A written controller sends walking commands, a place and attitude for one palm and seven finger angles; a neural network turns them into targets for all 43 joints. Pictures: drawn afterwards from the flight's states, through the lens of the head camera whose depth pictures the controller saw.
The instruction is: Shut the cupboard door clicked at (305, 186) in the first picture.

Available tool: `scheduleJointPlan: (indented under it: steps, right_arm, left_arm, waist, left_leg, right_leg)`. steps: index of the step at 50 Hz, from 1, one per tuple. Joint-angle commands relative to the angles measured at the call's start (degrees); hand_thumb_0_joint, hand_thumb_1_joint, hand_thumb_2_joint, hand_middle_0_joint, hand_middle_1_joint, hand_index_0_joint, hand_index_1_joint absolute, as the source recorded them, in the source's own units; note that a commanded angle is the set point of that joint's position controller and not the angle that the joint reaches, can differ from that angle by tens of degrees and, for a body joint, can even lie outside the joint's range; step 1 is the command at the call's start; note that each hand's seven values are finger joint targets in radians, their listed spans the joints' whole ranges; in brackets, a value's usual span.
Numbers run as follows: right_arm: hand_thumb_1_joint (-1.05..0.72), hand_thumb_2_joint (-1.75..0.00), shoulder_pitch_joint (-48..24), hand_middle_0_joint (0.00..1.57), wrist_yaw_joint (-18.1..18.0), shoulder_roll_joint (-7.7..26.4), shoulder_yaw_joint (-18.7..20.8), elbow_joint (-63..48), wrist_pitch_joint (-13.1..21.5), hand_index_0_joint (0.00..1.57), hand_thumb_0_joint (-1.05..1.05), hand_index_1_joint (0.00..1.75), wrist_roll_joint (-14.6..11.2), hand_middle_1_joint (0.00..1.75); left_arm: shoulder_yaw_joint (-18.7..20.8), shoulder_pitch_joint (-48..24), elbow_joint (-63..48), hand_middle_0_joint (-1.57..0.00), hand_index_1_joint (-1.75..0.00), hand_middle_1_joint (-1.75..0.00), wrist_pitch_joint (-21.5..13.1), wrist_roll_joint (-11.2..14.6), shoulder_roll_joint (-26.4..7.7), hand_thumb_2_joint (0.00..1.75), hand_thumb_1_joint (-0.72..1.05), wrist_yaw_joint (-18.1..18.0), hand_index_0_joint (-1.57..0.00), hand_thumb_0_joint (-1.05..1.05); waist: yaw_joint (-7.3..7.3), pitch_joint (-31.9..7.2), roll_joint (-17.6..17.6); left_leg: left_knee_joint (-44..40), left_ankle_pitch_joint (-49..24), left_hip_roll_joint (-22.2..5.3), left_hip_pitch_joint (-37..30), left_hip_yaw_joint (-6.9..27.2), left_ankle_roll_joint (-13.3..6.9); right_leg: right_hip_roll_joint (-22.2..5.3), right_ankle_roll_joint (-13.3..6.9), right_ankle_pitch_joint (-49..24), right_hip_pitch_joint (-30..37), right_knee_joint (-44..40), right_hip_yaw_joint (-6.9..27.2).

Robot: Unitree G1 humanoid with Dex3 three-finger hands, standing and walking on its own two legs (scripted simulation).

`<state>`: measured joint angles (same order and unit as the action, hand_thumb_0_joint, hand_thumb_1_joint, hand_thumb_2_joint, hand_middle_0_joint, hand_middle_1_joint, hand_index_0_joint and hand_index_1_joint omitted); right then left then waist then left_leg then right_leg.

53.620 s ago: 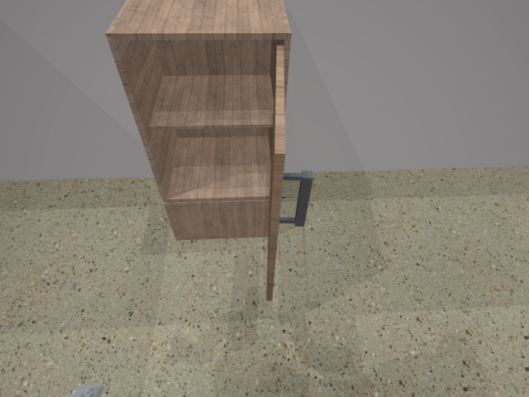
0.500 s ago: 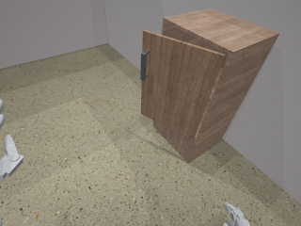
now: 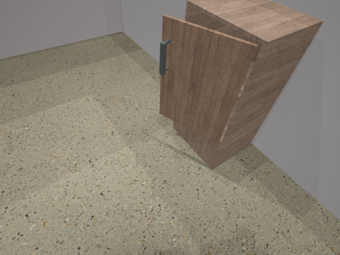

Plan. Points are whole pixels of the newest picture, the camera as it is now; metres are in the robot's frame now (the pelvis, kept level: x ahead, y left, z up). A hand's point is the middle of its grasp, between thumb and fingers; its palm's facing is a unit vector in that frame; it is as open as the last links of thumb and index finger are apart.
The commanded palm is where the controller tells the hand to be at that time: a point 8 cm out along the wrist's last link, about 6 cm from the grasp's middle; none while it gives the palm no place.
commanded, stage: let the arm hang, fingers relaxed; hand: left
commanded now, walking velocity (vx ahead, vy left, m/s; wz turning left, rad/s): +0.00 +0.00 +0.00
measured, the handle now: (165, 57) +0.94 +0.05 -0.04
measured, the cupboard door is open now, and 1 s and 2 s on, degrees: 21 21 21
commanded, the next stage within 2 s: look to check the result in 0.78 s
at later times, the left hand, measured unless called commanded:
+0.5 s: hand out of the picture -0.03 +0.18 -0.17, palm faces +0.00 -0.99 -0.16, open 7.4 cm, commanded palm none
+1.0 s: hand out of the picture -0.02 +0.19 -0.16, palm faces -0.02 -0.98 -0.19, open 7.4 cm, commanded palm none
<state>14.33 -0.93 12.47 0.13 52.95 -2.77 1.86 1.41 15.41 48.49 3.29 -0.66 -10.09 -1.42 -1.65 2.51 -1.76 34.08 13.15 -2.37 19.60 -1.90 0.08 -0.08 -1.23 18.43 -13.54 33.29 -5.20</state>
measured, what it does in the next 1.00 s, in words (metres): stands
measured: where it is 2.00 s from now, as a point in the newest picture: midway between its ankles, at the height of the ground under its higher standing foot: outside the picture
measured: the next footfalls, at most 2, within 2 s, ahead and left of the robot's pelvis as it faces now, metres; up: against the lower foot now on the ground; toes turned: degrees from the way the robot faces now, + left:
none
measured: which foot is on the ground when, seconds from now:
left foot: down 0.00-1.00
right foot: down 0.00-1.00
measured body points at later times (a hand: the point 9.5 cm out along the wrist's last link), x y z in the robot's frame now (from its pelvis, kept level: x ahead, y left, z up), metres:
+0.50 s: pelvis +0.00 +0.02 +0.01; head -0.01 +0.02 +0.46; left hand -0.03 +0.23 -0.15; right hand -0.03 -0.18 -0.15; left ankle +0.06 +0.12 -0.73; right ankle +0.00 -0.10 -0.73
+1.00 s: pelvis +0.00 +0.01 +0.01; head +0.01 +0.02 +0.46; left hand -0.02 +0.24 -0.15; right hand -0.03 -0.20 -0.15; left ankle +0.06 +0.12 -0.73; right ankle +0.00 -0.10 -0.73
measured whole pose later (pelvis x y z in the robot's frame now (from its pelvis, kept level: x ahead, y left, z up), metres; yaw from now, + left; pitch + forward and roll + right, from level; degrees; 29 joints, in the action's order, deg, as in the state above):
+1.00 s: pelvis +0.00 +0.01 +0.01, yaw -2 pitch -2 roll +0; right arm 18.4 -2.0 7.7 0.9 64.7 -1.1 0.8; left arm 0.6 19.2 65.5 0.4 -1.2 -8.7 -1.5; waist -0.8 1.6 0.2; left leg 23.9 8.8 -1.5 13.5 -5.1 -1.1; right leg -0.7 -0.1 13.5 -9.1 24.3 -2.3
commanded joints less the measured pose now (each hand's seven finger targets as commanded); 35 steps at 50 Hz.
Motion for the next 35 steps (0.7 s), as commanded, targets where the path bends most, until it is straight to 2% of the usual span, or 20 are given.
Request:
scheduleJointPlan:
  steps: [1,3,5,11,18,19,25,29,33,35]
  right_arm:
    - [-0.9,-0.9,-0.37,0.2,-0.6,4.59,1.46,-0.44,2.0,0.2,0.0,0.3,-0.16,0.3]
    - [-0.9,-0.9,1.59,0.2,-0.7,3.88,1.48,1.81,2.01,0.2,0.0,0.3,-0.39,0.3]
    - [-0.9,-0.9,3.73,0.2,-0.86,3.66,1.6,3.66,2.12,0.2,0.0,0.3,-0.7,0.3]
    - [-0.9,-0.9,6.96,0.2,-1.14,2.16,1.49,7.92,2.1,0.2,0.0,0.3,-0.97,0.3]
    - [-0.9,-0.9,8.94,0.2,-1.26,0.58,1.45,9.92,1.95,0.2,0.0,0.3,-0.93,0.3]
    - [-0.9,-0.9,8.89,0.2,-1.25,0.59,1.52,9.99,2.0,0.2,0.0,0.3,-1.06,0.3]
    - [-0.9,-0.9,8.64,0.2,-1.31,-0.51,1.53,10.12,2.4,0.2,0.0,0.3,-0.99,0.3]
    - [-0.9,-0.9,8.94,0.2,-1.32,-0.61,1.54,10.12,2.49,0.2,0.0,0.3,-1.08,0.3]
    - [-0.9,-0.9,8.65,0.2,-1.31,-0.65,1.63,10.08,2.49,0.2,0.0,0.3,-0.9,0.3]
    - [-0.9,-0.9,8.66,0.2,-1.28,-0.45,1.64,10.01,2.58,0.2,0.0,0.3,-0.96,0.3]
  left_arm:
    - [1.5,3.24,2.74,-0.2,-0.3,-0.3,-2.68,-0.31,-7.34,0.9,0.9,0.28,-0.2,0.0]
    - [1.06,3.66,5.76,-0.2,-0.3,-0.3,-2.93,-0.16,-7.21,0.9,0.9,0.38,-0.2,0.0]
    - [0.67,3.71,8.17,-0.2,-0.3,-0.3,-3.15,-0.11,-7.13,0.9,0.9,0.36,-0.2,0.0]
    - [0.02,6.13,13.87,-0.2,-0.3,-0.3,-3.17,0.02,-5.47,0.9,0.9,0.04,-0.2,0.0]
    - [-0.19,8.55,16.19,-0.2,-0.3,-0.3,-2.97,-0.2,-3.34,0.9,0.9,-0.42,-0.2,0.0]
    - [-0.14,9.0,16.19,-0.2,-0.3,-0.3,-2.97,-0.26,-3.44,0.9,0.9,-0.5,-0.2,0.0]
    - [-0.04,9.96,16.4,-0.2,-0.3,-0.3,-3.12,-0.45,-1.98,0.9,0.9,-0.69,-0.2,0.0]
    - [0.01,9.86,16.25,-0.2,-0.3,-0.3,-3.37,-0.52,-1.88,0.9,0.9,-0.76,-0.2,0.0]
    - [0.12,9.55,16.14,-0.2,-0.3,-0.3,-3.24,-0.5,-1.48,0.9,0.9,-0.74,-0.2,0.0]
    - [0.26,9.37,15.99,-0.2,-0.3,-0.3,-3.39,-0.56,-1.8,0.9,0.9,-0.71,-0.2,0.0]
  waist:
    - [1.94,-3.13,11.05]
    - [1.63,-2.32,8.57]
    - [1.22,-1.77,4.78]
    - [1.18,1.89,1.68]
    - [1.09,4.58,0.78]
    - [1.25,4.43,1.87]
    - [1.45,4.44,3.18]
    - [1.39,4.69,2.22]
    - [1.32,4.85,3.84]
    - [1.32,4.52,2.61]
  left_leg:
    - [-11.92,3.14,-3.69,-1.52,6.02,-1.66]
    - [-12.33,4.04,-3.3,-3.11,5.14,-1.38]
    - [-12.37,1.03,-3.74,-5.19,4.86,-1.4]
    - [-14.84,3.57,-3.82,-5.86,4.48,-1.65]
    - [-16.57,6.67,-3.75,-5.14,4.55,-1.9]
    - [-16.8,6.77,-3.83,-5.3,4.52,-1.94]
    - [-18.23,7.42,-4.0,-4.31,5.02,-2.04]
    - [-17.65,5.72,-3.7,-4.78,4.58,-1.93]
    - [-18.51,7.9,-3.75,-4.47,5.02,-1.93]
    - [-18.12,6.78,-3.76,-4.42,4.67,-1.93]
  right_leg:
    - [-4.77,-2.1,-1.45,3.18,-12.62,7.85]
    - [-5.39,-2.44,-0.09,1.86,-14.77,8.5]
    - [-5.59,-2.32,-1.35,1.25,-15.75,8.03]
    - [-5.12,-1.85,1.17,-0.81,-17.07,7.64]
    - [-4.55,-1.17,3.11,-3.36,-16.4,7.5]
    - [-4.37,-1.14,2.67,-3.34,-16.06,7.35]
    - [-4.19,-0.79,-0.62,-2.49,-14.6,6.85]
    - [-4.22,-0.75,-1.52,-2.59,-14.86,6.95]
    - [-4.13,-0.65,-0.92,-3.04,-14.47,6.96]
    - [-4.34,-0.67,-1.42,-2.5,-14.68,7.05]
